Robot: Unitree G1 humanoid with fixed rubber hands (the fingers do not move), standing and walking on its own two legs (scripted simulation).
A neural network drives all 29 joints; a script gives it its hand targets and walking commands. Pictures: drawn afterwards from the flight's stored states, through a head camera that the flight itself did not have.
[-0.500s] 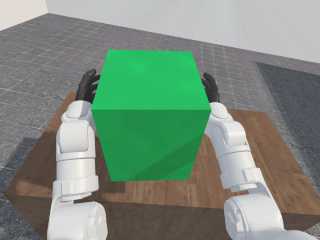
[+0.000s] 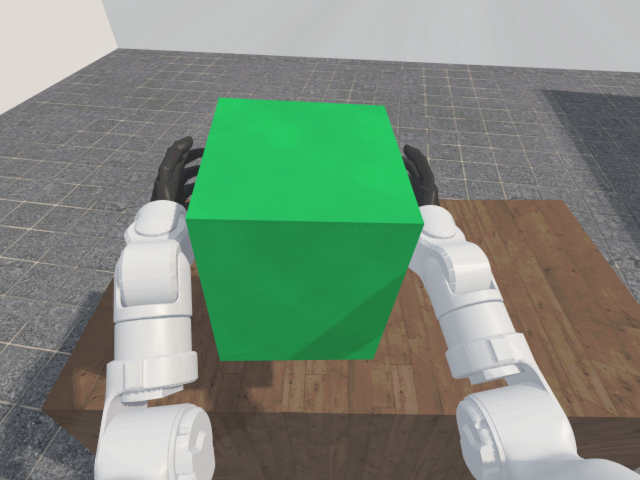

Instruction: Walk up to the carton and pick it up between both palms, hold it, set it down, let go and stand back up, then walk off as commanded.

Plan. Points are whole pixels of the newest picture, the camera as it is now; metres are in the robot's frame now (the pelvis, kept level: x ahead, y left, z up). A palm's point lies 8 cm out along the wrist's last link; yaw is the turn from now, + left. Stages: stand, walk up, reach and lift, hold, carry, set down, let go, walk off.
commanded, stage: hold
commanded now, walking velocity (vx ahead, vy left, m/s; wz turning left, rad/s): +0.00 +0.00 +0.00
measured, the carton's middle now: (300, 236) +0.37 +0.00 +0.15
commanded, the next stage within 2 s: none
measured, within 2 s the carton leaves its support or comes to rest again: neither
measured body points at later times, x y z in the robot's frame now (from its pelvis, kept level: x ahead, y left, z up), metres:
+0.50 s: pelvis -0.01 +0.00 +0.00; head -0.05 +0.00 +0.45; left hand +0.37 +0.13 +0.22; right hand +0.36 -0.17 +0.19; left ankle +0.02 +0.14 -0.75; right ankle +0.02 -0.11 -0.75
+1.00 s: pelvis -0.01 +0.00 +0.00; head -0.04 +0.06 +0.44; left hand +0.38 +0.16 +0.19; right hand +0.37 -0.14 +0.20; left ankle +0.02 +0.14 -0.75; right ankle +0.02 -0.11 -0.75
